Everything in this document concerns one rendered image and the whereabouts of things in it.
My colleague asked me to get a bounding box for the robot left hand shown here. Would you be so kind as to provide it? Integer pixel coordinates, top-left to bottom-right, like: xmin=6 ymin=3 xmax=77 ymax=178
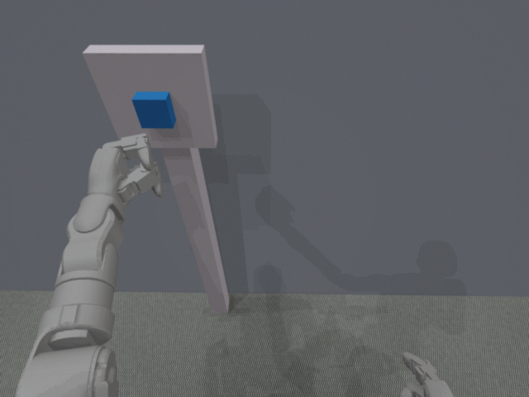
xmin=88 ymin=133 xmax=164 ymax=210

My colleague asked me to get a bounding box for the left robot upper arm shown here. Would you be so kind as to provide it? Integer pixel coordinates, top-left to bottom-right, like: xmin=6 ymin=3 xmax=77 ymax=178
xmin=19 ymin=345 xmax=118 ymax=397

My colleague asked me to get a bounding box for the panel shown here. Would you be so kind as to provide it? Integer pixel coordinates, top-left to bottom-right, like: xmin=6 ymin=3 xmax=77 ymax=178
xmin=82 ymin=45 xmax=229 ymax=314

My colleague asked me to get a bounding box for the left robot forearm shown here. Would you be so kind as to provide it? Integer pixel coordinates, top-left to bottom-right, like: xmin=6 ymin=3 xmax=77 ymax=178
xmin=14 ymin=194 xmax=126 ymax=397

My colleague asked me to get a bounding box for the button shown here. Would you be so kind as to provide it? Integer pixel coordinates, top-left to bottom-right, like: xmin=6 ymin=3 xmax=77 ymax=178
xmin=132 ymin=92 xmax=176 ymax=128

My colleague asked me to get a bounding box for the robot right hand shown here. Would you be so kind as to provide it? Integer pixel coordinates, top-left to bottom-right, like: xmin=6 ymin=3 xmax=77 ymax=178
xmin=401 ymin=352 xmax=454 ymax=397

